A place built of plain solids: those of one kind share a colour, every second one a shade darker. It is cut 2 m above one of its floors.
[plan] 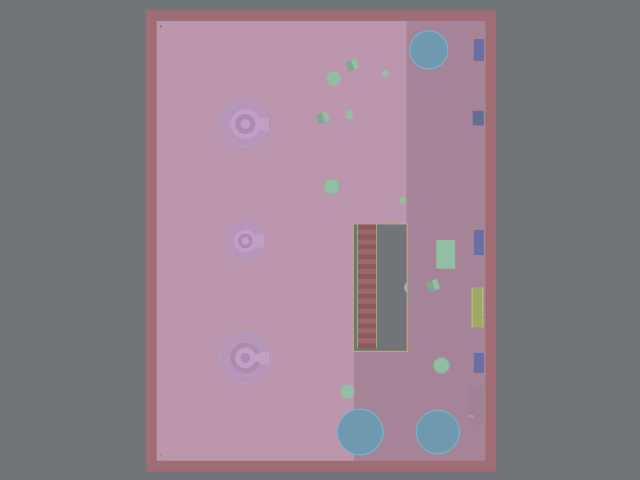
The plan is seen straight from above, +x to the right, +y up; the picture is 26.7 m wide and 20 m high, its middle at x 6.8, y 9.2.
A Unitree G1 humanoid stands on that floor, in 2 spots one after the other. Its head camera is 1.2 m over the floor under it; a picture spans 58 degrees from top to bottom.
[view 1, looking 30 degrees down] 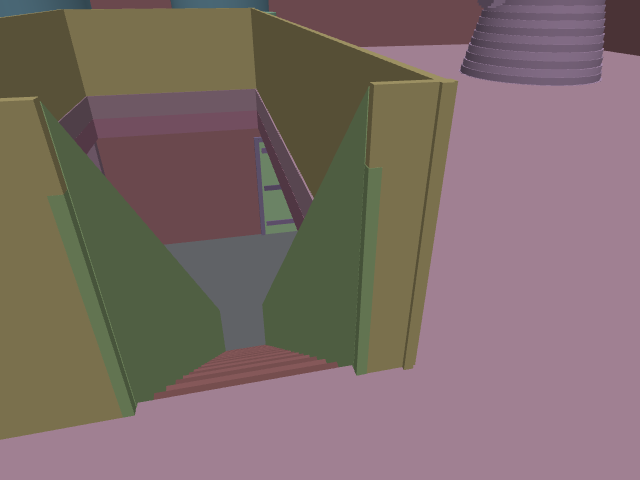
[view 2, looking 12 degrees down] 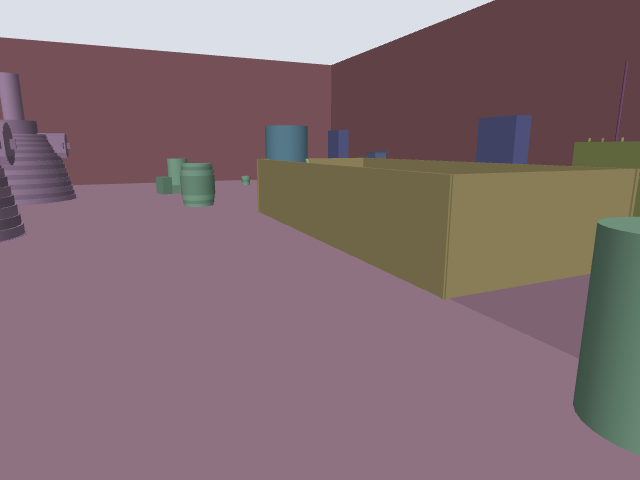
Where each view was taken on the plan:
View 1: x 8.76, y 10.94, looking -103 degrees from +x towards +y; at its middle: stair_rail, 1.92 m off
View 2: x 5.89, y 1.90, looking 66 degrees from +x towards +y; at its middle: well_rail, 5.72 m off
